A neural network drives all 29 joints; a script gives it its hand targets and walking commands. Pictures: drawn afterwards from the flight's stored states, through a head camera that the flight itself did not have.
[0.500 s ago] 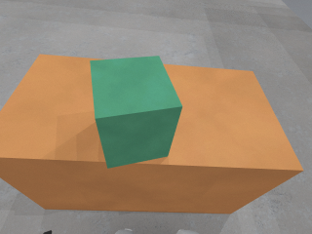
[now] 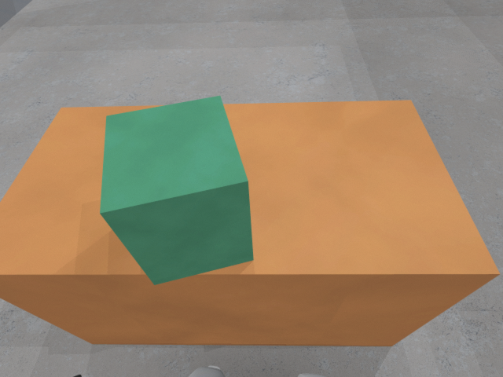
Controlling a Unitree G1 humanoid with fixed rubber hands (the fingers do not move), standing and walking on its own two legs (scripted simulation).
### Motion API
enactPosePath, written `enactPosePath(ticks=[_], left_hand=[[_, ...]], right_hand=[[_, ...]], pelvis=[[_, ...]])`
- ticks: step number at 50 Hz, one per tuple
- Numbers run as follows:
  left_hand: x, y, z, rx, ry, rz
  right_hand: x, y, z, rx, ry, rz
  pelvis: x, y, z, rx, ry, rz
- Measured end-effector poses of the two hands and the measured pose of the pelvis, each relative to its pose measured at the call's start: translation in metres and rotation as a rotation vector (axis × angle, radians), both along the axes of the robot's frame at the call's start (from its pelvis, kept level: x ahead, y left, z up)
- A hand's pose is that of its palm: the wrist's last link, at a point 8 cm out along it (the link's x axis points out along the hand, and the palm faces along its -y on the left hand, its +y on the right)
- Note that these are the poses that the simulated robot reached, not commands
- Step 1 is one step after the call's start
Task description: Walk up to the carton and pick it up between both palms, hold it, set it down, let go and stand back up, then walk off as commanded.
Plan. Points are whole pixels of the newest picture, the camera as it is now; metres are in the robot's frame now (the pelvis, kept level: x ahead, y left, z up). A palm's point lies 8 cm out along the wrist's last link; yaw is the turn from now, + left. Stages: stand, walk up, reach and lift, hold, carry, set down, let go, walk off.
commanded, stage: walk up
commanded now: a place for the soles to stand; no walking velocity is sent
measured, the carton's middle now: (186, 194) +0.43 +0.13 +0.02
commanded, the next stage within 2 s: none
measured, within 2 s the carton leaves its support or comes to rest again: neither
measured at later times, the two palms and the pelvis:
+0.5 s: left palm out of the picture +0.09 +0.33 -0.11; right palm out of the picture +0.04 -0.29 -0.11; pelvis +0.00 +0.02 +0.00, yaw +0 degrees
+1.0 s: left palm out of the picture +0.01 +0.43 -0.07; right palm out of the picture +0.07 -0.20 -0.14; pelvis -0.01 +0.09 -0.01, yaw +4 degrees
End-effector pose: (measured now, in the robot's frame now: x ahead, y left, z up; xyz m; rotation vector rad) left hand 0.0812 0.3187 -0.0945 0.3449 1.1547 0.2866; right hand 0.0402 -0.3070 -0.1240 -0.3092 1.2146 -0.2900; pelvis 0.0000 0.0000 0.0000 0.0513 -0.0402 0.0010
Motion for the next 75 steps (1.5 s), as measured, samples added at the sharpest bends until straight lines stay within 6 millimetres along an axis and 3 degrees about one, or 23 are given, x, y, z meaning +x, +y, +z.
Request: enactPosePath(ticks=[10,16,22,30,39,44,50,53,57,60,65,70,75], left_hand=[[0.011,0.020,-0.012,-0.031,-0.020,-0.014],[0.022,0.016,-0.018,-0.067,-0.048,-0.020],[0.012,0.008,-0.021,-0.070,-0.027,-0.020],[0.008,0.023,-0.018,-0.060,-0.009,-0.017],[0.005,0.022,-0.013,-0.037,-0.041,-0.020],[-0.027,0.052,0.004,0.058,-0.038,0.027],[-0.073,0.111,0.022,0.140,0.013,0.094],[-0.088,0.144,0.021,0.152,0.031,0.125],[-0.086,0.188,0.003,0.137,0.031,0.143],[-0.072,0.202,-0.002,0.101,0.033,0.128],[-0.040,0.205,-0.010,0.014,-0.003,0.100],[-0.025,0.193,-0.031,-0.075,0.013,0.097],[-0.016,0.175,-0.050,-0.138,0.040,0.097]], right_hand=[[-0.002,0.022,0.006,-0.031,0.001,-0.001],[-0.002,0.018,0.019,-0.066,-0.016,0.004],[-0.004,0.011,0.018,-0.064,-0.005,-0.002],[0.002,0.028,0.015,-0.048,-0.014,0.015],[0.000,0.025,0.012,-0.028,0.003,0.014],[0.012,0.049,0.001,0.047,0.021,0.059],[0.032,0.105,-0.020,0.132,-0.007,0.119],[0.040,0.138,-0.025,0.150,-0.011,0.140],[0.048,0.176,-0.027,0.125,-0.028,0.172],[0.042,0.191,-0.015,0.104,-0.014,0.157],[0.044,0.189,0.021,0.006,0.006,0.153],[0.058,0.178,0.053,-0.101,-0.025,0.155],[0.068,0.163,0.071,-0.169,-0.036,0.156]], pelvis=[[0.001,0.025,-0.004,-0.038,-0.011,-0.001],[-0.002,0.026,-0.002,-0.044,-0.014,0.000],[-0.003,0.020,-0.002,-0.035,-0.015,0.000],[-0.001,0.033,-0.002,-0.046,-0.012,0.009],[-0.007,0.029,-0.002,-0.039,-0.020,0.009],[-0.009,0.047,0.000,-0.028,-0.025,0.040],[-0.009,0.091,-0.005,-0.056,-0.035,0.065],[-0.006,0.120,-0.010,-0.074,-0.033,0.082],[-0.004,0.160,-0.020,-0.077,-0.048,0.106],[-0.002,0.177,-0.014,-0.093,-0.043,0.101],[0.005,0.189,0.001,-0.097,-0.016,0.109],[0.015,0.190,0.005,-0.094,-0.014,0.108],[0.024,0.182,0.005,-0.082,-0.003,0.108]])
